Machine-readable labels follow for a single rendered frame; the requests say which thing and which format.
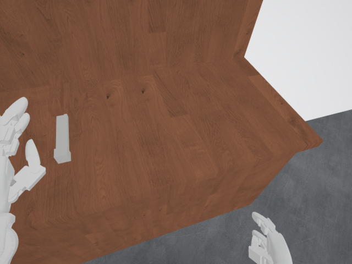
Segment counter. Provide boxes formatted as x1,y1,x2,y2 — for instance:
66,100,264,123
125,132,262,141
0,0,324,264

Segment robot left hand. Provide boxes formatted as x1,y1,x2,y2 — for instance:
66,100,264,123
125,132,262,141
0,97,46,213

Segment tap lever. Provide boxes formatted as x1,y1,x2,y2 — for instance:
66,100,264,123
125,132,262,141
54,114,71,164

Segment robot right hand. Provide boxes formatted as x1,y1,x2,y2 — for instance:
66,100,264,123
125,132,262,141
249,212,293,264

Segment robot left forearm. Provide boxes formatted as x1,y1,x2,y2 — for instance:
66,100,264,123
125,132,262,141
0,213,19,264

